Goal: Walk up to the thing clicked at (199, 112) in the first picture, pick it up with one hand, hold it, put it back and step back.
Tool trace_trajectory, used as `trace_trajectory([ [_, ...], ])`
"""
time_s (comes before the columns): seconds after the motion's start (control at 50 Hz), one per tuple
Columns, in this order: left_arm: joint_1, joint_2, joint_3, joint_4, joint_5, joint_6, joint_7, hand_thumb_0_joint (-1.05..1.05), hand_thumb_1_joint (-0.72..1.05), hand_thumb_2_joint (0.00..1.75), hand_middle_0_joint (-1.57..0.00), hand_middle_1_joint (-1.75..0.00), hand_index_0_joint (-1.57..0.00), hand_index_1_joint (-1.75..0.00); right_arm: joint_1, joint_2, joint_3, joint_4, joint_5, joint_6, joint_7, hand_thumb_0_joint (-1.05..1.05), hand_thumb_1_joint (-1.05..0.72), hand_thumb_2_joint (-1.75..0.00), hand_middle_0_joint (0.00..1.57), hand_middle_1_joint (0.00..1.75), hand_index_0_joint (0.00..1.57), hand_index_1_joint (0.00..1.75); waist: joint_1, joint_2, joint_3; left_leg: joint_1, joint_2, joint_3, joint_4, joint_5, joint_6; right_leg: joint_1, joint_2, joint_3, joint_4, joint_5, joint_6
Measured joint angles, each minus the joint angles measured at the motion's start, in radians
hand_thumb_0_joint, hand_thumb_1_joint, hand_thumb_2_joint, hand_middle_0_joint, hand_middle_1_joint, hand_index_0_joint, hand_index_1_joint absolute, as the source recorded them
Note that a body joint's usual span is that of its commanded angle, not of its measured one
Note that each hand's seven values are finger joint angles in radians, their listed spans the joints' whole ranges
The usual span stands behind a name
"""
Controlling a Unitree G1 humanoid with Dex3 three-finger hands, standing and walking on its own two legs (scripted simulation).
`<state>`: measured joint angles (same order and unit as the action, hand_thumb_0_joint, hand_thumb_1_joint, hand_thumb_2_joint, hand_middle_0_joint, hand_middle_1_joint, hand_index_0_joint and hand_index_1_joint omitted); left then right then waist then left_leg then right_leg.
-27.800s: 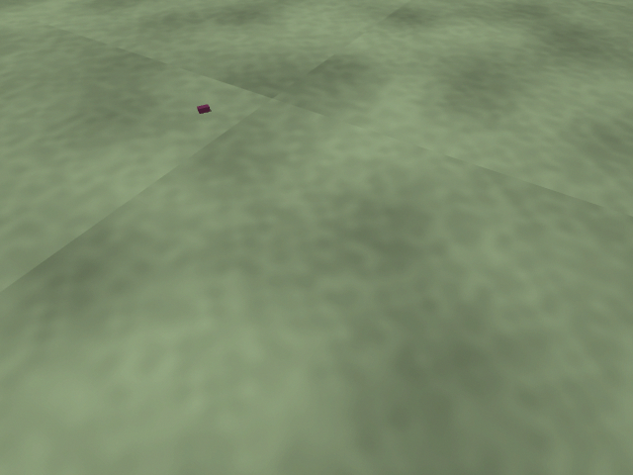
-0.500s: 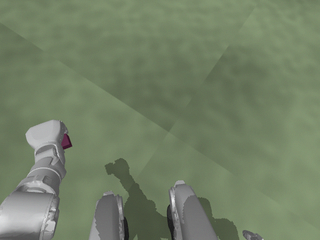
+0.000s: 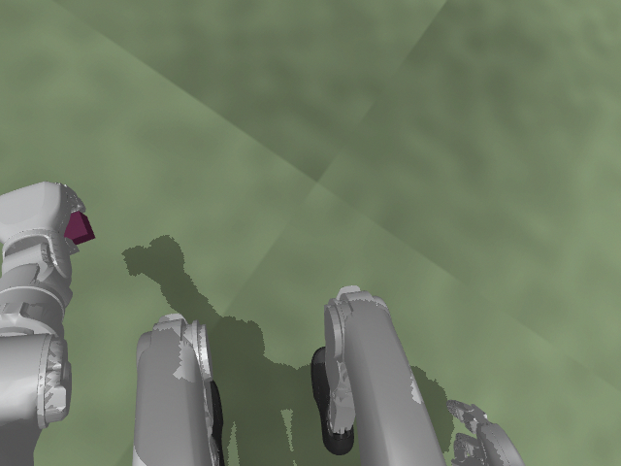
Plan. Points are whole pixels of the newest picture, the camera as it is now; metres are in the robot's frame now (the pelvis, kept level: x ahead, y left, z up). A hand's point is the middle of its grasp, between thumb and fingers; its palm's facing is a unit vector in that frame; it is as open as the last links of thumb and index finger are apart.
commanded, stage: crouch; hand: left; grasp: from above
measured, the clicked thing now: (62, 233) +0.45 +0.29 -0.20
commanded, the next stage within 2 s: lower in 0.70 s
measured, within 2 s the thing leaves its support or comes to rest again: rests again in 1.78 s
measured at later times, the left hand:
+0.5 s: hand (77, 240) +0.45 +0.29 -0.24, palm faces -0.42 -0.15 -0.90, open 6.5 cm
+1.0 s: hand (84, 245) +0.46 +0.29 -0.29, palm faces -0.45 -0.16 -0.88, open 6.5 cm
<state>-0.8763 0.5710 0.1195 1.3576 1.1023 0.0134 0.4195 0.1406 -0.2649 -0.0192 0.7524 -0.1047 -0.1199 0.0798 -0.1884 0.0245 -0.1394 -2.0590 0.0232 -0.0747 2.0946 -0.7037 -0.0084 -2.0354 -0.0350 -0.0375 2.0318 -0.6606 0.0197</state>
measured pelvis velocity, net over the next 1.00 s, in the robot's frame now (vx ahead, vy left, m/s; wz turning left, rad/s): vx -0.01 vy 0.00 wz -0.06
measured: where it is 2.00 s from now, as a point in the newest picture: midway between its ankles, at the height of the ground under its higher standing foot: (272, 434)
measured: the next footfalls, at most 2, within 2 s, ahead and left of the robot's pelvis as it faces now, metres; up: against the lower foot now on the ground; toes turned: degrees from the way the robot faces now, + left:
none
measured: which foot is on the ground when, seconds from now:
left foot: down 0.00-1.00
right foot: down 0.00-1.00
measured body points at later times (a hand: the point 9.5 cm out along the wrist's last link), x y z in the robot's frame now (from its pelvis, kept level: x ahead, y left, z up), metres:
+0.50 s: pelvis -0.01 +0.00 -0.08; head +0.23 +0.04 +0.30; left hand +0.47 +0.29 -0.19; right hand +0.02 -0.27 -0.19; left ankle +0.07 +0.12 -0.39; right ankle +0.09 -0.13 -0.39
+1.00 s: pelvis -0.01 +0.00 -0.10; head +0.25 +0.06 +0.26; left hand +0.48 +0.30 -0.24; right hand +0.03 -0.28 -0.20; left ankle +0.07 +0.12 -0.39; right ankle +0.09 -0.13 -0.39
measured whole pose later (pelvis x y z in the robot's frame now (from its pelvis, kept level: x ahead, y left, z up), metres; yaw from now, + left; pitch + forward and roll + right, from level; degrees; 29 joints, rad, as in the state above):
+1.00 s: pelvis -0.01 +0.00 -0.10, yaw -4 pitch +35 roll -8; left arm -1.04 0.76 0.17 1.64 1.18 -0.08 0.47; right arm 0.14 -0.30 0.07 0.76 -0.17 -0.13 0.19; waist -0.26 -0.02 -0.02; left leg -2.32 0.01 -0.13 2.44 -0.73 0.00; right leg -2.28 -0.02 -0.06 2.33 -0.66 0.04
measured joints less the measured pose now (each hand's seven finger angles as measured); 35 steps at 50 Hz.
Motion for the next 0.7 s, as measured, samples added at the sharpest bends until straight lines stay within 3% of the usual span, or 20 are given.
trace_trajectory([
  [0.14,-0.039,0.037,0.007,0.053,0.000,-0.015,-0.002,0.00,0.51,0.00,-1.05,-0.06,-1.08,-0.03,-0.009,-0.008,0.005,0.002,-0.015,-0.001,0.016,0.00,-0.89,-0.89,0.20,0.30,0.20,0.29,-0.012,-0.015,0.019,-0.055,0.003,-0.013,0.077,-0.006,-0.004,-0.056,0.007,-0.007,0.071,0.001,-0.003],
  [0.34,-0.110,0.094,0.029,0.154,0.028,-0.038,0.016,0.00,0.51,0.00,-1.06,-0.05,-1.09,-0.02,0.004,-0.012,0.026,0.021,-0.030,-0.001,0.039,0.00,-0.89,-0.89,0.20,0.30,0.20,0.29,-0.043,-0.014,0.048,-0.145,0.002,-0.019,0.177,0.000,0.001,-0.142,0.011,-0.005,0.162,0.013,0.003],
  [0.7,-0.148,0.154,0.069,0.226,0.063,-0.077,0.039,0.00,0.50,0.00,-1.07,-0.04,-1.10,-0.01,0.023,-0.008,0.070,0.029,-0.054,-0.005,0.081,0.00,-0.89,-0.89,0.20,0.30,0.21,0.29,-0.060,-0.020,0.098,-0.238,-0.003,-0.040,0.299,-0.009,0.003,-0.228,0.016,-0.013,0.270,0.011,0.011],
])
